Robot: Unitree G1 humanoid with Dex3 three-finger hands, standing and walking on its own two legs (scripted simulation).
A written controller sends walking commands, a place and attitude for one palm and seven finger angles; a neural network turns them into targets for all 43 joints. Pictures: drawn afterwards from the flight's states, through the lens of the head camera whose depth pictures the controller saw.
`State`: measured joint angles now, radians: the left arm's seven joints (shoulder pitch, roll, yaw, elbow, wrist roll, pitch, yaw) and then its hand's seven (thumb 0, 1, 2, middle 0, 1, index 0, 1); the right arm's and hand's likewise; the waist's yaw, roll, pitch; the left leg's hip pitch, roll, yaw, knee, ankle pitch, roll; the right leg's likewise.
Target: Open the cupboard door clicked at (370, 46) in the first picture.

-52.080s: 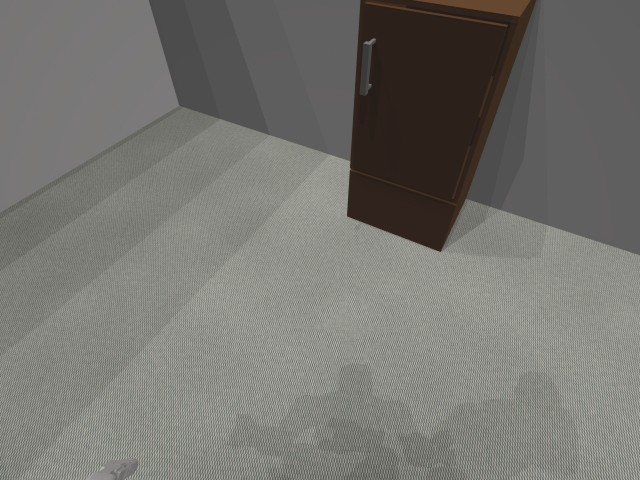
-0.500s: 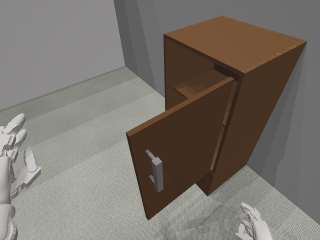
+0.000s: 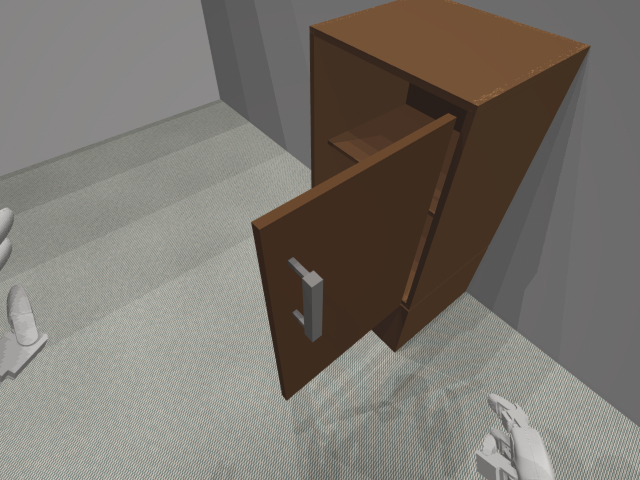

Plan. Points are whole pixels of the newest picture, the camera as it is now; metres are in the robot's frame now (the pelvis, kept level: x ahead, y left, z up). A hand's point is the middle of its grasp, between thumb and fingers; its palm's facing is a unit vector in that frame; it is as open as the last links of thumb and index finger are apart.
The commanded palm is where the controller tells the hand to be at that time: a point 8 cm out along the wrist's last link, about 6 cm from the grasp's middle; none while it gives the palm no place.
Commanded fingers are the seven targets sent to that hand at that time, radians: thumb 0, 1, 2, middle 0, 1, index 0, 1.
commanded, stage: step back with the hand held close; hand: left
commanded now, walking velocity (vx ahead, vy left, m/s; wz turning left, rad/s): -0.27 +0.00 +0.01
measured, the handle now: (304, 300) +0.38 +0.05 -0.04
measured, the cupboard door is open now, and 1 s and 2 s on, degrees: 91 91 91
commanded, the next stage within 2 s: stop stepping back and stand still in 0.98 s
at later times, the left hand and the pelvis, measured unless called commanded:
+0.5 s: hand (13, 385) +0.16 +0.27 +0.16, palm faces +0.44 -0.76 -0.48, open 7.4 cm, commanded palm +0.08 +0.31 +0.18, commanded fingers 0.00 0.90 0.90 -0.20 -0.30 -0.20 -0.30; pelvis -0.04 +0.01 -0.01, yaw +3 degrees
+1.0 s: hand out of the picture +0.09 +0.21 +0.17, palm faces +0.30 -0.76 -0.57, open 7.4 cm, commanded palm +0.03 +0.25 +0.18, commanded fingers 0.00 0.90 0.90 -0.20 -0.30 -0.20 -0.30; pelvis -0.12 -0.04 +0.01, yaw -1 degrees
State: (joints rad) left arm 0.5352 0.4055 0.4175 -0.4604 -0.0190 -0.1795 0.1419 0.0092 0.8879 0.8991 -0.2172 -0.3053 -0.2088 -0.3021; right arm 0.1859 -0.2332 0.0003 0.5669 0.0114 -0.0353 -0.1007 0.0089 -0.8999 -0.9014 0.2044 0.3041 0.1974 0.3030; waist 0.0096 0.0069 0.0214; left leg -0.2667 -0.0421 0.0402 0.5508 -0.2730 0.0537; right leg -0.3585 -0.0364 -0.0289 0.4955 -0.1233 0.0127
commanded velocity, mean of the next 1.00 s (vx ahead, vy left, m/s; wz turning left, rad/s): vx -0.37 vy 0.00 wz -0.01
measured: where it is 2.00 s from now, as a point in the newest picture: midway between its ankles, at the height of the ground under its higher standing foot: outside the picture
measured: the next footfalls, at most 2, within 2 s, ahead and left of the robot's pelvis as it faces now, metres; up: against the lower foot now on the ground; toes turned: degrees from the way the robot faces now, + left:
right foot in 0.62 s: -0.09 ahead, -0.12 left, +0.00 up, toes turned +4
left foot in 1.12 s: -0.19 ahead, +0.09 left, +0.00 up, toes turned +7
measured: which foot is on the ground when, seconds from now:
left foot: down 0.00-0.86, up 0.88-1.00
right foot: down 0.00-0.48, up 0.50-0.60, down 0.62-1.00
